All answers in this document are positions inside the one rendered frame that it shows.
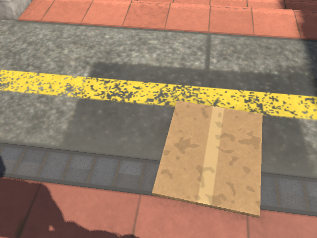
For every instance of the stairs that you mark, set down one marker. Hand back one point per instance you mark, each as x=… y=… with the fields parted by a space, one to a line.
x=268 y=4

